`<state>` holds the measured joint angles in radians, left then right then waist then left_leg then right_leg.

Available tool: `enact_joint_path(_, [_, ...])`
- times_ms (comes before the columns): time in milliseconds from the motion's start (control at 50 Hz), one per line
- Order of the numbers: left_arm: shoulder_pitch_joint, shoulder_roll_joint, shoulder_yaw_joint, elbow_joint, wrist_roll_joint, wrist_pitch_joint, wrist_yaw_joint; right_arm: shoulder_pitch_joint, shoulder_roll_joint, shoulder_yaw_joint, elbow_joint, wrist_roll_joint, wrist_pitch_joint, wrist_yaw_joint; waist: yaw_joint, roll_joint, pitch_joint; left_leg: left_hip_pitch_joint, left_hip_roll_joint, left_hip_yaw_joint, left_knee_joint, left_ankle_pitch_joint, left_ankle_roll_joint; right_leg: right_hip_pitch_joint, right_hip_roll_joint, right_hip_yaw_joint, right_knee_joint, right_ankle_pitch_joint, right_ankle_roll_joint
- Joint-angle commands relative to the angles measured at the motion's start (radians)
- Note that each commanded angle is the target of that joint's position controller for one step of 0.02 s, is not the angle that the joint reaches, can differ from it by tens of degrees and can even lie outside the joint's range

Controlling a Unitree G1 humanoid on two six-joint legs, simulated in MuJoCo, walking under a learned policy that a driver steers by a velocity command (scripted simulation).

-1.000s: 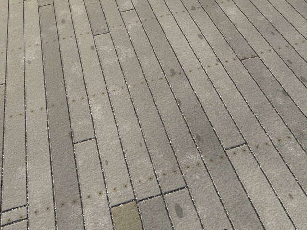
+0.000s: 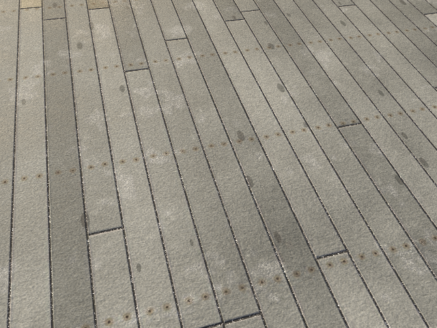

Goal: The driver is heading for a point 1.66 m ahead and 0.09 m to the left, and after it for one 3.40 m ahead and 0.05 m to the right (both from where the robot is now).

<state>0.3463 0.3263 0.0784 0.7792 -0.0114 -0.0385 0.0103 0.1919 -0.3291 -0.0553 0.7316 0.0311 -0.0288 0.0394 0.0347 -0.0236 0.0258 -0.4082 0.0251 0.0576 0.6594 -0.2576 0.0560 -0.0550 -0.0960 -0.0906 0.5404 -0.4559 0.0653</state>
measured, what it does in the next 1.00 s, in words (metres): walks ahead: right foot, then left foot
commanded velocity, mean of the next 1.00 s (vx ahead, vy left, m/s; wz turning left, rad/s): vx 0.47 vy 0.00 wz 0.18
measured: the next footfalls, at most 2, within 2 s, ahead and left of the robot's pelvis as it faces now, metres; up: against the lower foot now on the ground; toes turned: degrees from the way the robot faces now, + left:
right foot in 0.50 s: +0.47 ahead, -0.04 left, +0.00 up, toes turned +18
left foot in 0.96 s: +0.65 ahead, +0.27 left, +0.00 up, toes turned +7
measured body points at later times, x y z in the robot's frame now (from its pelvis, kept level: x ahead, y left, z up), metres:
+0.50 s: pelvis +0.27 +0.03 +0.00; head +0.30 +0.05 +0.45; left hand +0.46 +0.31 -0.06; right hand +0.33 -0.27 -0.11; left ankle +0.06 +0.09 -0.72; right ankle +0.43 -0.05 -0.72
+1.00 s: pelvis +0.54 +0.13 +0.01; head +0.56 +0.15 +0.46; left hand +0.48 +0.41 -0.12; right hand +0.82 -0.05 -0.04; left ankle +0.61 +0.26 -0.72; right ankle +0.43 -0.04 -0.69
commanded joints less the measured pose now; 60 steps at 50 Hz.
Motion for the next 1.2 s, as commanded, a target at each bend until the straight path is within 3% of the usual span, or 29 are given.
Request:
enact_joint_path(20, [-0.107,-0.01,-0.022,-0.189,0.017,-0.049,0.0,0.314,-0.305,-0.078,-0.018,-0.009,-0.019,-0.012,-0.132,0.401,-0.175,0.613,0.308,-0.92,-0.471,-0.453,0.298,-0.711,0.164,0.097,0.678,-0.162,-0.028])
enact_joint_path(40, [-0.142,0.089,-0.002,-0.176,-0.036,-0.071,-0.008,0.25,-0.221,-0.057,-0.037,-0.014,-0.041,-0.006,-0.135,0.222,-0.106,0.57,0.351,-0.927,-0.532,-0.555,0.295,-0.806,0.089,0.197,0.771,-0.085,-0.057])
enact_joint_path(60, [-0.175,0.127,0.007,-0.18,-0.046,-0.084,-0.014,0.21,-0.167,-0.04,-0.044,-0.019,-0.054,-0.004,-0.119,0.169,-0.027,0.497,0.326,-0.803,-0.501,-0.478,0.262,-0.827,0.045,0.185,0.745,0.013,-0.095])
enact_joint_path(80, [-0.172,0.117,0.005,-0.16,-0.016,-0.094,-0.012,0.187,-0.147,-0.032,-0.053,-0.02,-0.058,-0.003,-0.098,0.081,0.001,0.429,0.267,-0.652,-0.443,-0.217,0.22,-0.763,0.006,0.184,0.68,0.086,-0.106])
enact_joint_path(100, [-0.158,0.105,0.008,-0.155,0.01,-0.094,-0.009,0.135,-0.139,-0.029,-0.064,-0.027,-0.05,-0.008,-0.064,0.068,0.001,0.368,0.23,-0.582,-0.455,-0.19,0.205,-0.723,-0.012,0.186,0.595,0.156,-0.099])
enact_joint_path(140, [-0.16,0.096,0.012,-0.146,0.017,-0.082,-0.017,0.1,-0.117,-0.021,-0.084,-0.038,-0.047,-0.02,-0.047,0.099,0.006,0.294,0.167,-0.481,-0.491,-0.064,0.192,-0.636,-0.009,0.173,0.52,0.25,-0.08])
enact_joint_path(220, [-0.259,0.06,0.005,-0.17,0.03,-0.064,-0.012,0.173,-0.118,-0.023,-0.059,-0.018,-0.046,-0.047,-0.069,0.055,0.019,0.313,0.116,-0.361,-0.495,0.17,0.173,-0.661,0.037,0.15,0.307,0.425,-0.023])
enact_joint_path(300, [-0.412,0.02,-0.016,-0.21,0.013,-0.077,-0.031,0.222,-0.135,-0.034,-0.03,-0.009,-0.034,-0.065,-0.115,0.098,0.05,0.249,0.087,-0.323,-0.468,0.201,0.145,-0.56,0.086,0.13,0.051,0.559,0.003])
enact_joint_path(420, [-0.439,0.054,-0.007,-0.219,0.004,-0.099,-0.055,0.258,-0.129,-0.042,0.009,-0.005,-0.014,-0.078,-0.103,0.135,0.039,0.386,0.161,-0.404,-0.369,0.314,0.12,-0.482,0.094,0.158,-0.07,0.543,-0.053])
enact_joint_path(460, [-0.346,0.091,0.012,-0.198,0.009,-0.102,-0.047,0.248,-0.128,-0.044,0.008,-0.013,-0.007,-0.074,-0.057,0.165,-0.019,0.433,0.146,-0.387,-0.247,0.619,0.099,-0.35,0.129,0.106,-0.08,0.437,-0.097])
enact_joint_path(480, [-0.224,0.123,0.028,-0.171,0.01,-0.103,-0.038,0.229,-0.117,-0.037,0.0,-0.018,-0.004,-0.069,0.011,0.158,-0.115,0.412,0.098,-0.346,-0.09,0.735,0.074,-0.168,0.12,0.088,-0.101,0.469,-0.136])
enact_joint_path(500, [-0.052,0.165,0.036,-0.155,0.028,-0.101,-0.03,0.218,-0.078,-0.019,-0.028,-0.034,-0.003,-0.065,0.082,0.103,-0.284,0.245,0.048,-0.331,0.17,0.56,0.048,0.15,-0.031,0.249,-0.037,0.447,-0.211])
enact_joint_path(520, [0.056,0.232,0.056,-0.103,0.027,-0.092,-0.036,0.409,0.037,0.014,-0.016,-0.02,-0.014,-0.056,0.009,-0.234,-0.45,-0.149,-0.133,-0.255,0.555,-0.171,-0.035,0.55,-0.285,0.738,-0.079,0.274,-0.4])
enact_joint_path(540, [0.081,0.134,0.037,-0.087,0.0,-0.091,-0.044,0.395,-0.049,0.004,0.004,0.007,-0.024,-0.057,0.042,-0.209,-0.417,-0.279,-0.105,-0.289,0.682,-0.296,-0.039,0.517,-0.308,0.913,-0.214,0.049,-0.394])
enact_joint_path(560, [0.002,0.082,0.02,-0.097,-0.006,-0.086,-0.038,0.237,-0.122,-0.016,-0.024,0.018,-0.029,-0.056,0.063,-0.1,-0.228,-0.329,-0.053,-0.271,0.7,-0.217,-0.036,0.36,-0.261,0.742,-0.243,0.032,-0.343])
enact_joint_path(600, [-0.089,0.062,0.006,-0.093,0.013,-0.074,-0.036,0.072,-0.106,-0.013,-0.074,-0.018,-0.043,-0.054,0.023,0.019,-0.044,-0.293,0.019,-0.195,0.596,-0.104,-0.034,0.073,-0.172,0.532,-0.293,0.262,-0.307])
enact_joint_path(660, [-0.093,0.031,-0.008,-0.078,0.012,-0.077,-0.037,0.096,-0.042,-0.004,-0.074,-0.032,-0.049,-0.045,-0.038,-0.024,-0.041,-0.202,0.061,-0.162,0.467,-0.059,-0.038,-0.037,-0.086,0.421,-0.35,0.437,-0.304])
enact_joint_path(680, [-0.093,0.069,0.0,-0.073,0.002,-0.078,-0.034,0.109,-0.024,0.004,-0.079,-0.03,-0.05,-0.042,-0.057,-0.074,-0.038,-0.196,0.065,-0.146,0.401,-0.072,-0.052,-0.069,-0.104,0.416,-0.363,0.461,-0.331])
enact_joint_path(720, [-0.076,0.086,0.007,-0.062,-0.012,-0.073,-0.026,0.022,-0.01,0.017,-0.108,-0.045,-0.056,-0.037,-0.032,-0.051,0.005,-0.195,0.068,-0.123,0.241,-0.031,-0.083,-0.117,-0.089,0.359,-0.387,0.512,-0.337])
enact_joint_path(840, [0.024,0.139,0.023,-0.029,-0.024,-0.043,-0.009,-0.169,-0.027,0.017,-0.153,-0.025,-0.083,-0.015,0.022,-0.042,0.002,-0.025,-0.005,-0.12,-0.1,0.293,-0.097,-0.149,-0.065,0.333,-0.345,0.426,-0.263])
enact_joint_path(900, [0.035,0.144,0.026,-0.024,-0.023,-0.03,-0.003,-0.161,-0.069,-0.004,-0.158,-0.018,-0.09,-0.018,-0.009,-0.068,-0.007,0.066,-0.006,-0.132,-0.166,0.243,-0.067,-0.114,-0.091,0.394,-0.272,0.363,-0.224])
enact_joint_path(940, [0.037,0.105,0.012,-0.028,-0.012,-0.024,-0.004,-0.021,-0.108,-0.032,-0.127,-0.025,-0.092,-0.03,-0.089,-0.067,-0.076,0.295,0.012,-0.123,-0.21,0.191,-0.021,-0.165,-0.021,0.362,-0.093,0.421,-0.175])
enact_joint_path(960, [0.021,0.039,-0.012,-0.058,0.007,-0.027,-0.006,0.136,-0.175,-0.052,-0.112,-0.041,-0.09,-0.041,-0.161,0.039,-0.212,0.52,0.183,-0.28,-0.203,0.127,0.041,-0.288,0.049,0.299,0.191,0.275,-0.136])
enact_joint_path(980, [0.147,-0.038,-0.034,-0.086,-0.018,-0.036,-0.002,0.199,-0.242,-0.069,-0.088,-0.048,-0.069,-0.037,-0.11,0.332,-0.34,0.768,0.397,-0.685,-0.293,-0.104,0.176,-0.593,0.158,0.179,0.511,-0.109,-0.083])
enact_joint_path(1000, [0.13,0.055,-0.015,-0.074,-0.037,-0.033,0.002,0.19,-0.157,-0.051,-0.087,-0.038,-0.067,-0.029,-0.123,0.267,-0.273,0.706,0.388,-0.788,-0.361,-0.269,0.173,-0.706,0.102,0.236,0.664,-0.112,-0.077])
enact_joint_path(1020, [0.054,0.104,0.003,-0.084,-0.04,-0.027,0.002,0.147,-0.101,-0.035,-0.089,-0.032,-0.067,-0.03,-0.123,0.191,-0.161,0.608,0.355,-0.641,-0.374,-0.237,0.139,-0.737,0.067,0.236,0.706,-0.022,-0.08])
enact_joint_path(1060, [-0.012,0.088,0.007,-0.095,-0.017,-0.016,0.002,0.054,-0.046,-0.018,-0.082,-0.043,-0.07,-0.025,-0.08,0.116,-0.053,0.423,0.275,-0.428,-0.416,0.0,0.121,-0.681,0.013,0.216,0.658,0.103,-0.071])
enact_joint_path(1120, [-0.025,0.041,0.005,-0.097,-0.019,0.008,-0.009,0.022,-0.022,-0.021,-0.059,-0.044,-0.086,-0.027,-0.05,0.124,-0.021,0.323,0.209,-0.239,-0.478,0.182,0.108,-0.608,-0.017,0.196,0.619,0.182,-0.066])
enact_joint_path(1200, [-0.11,0.015,-0.006,-0.149,-0.011,0.014,-0.022,0.036,-0.08,-0.042,-0.022,-0.04,-0.091,-0.036,-0.049,0.085,0.015,0.327,0.241,-0.126,-0.521,0.283,0.14,-0.658,-0.03,0.193,0.446,0.305,-0.04])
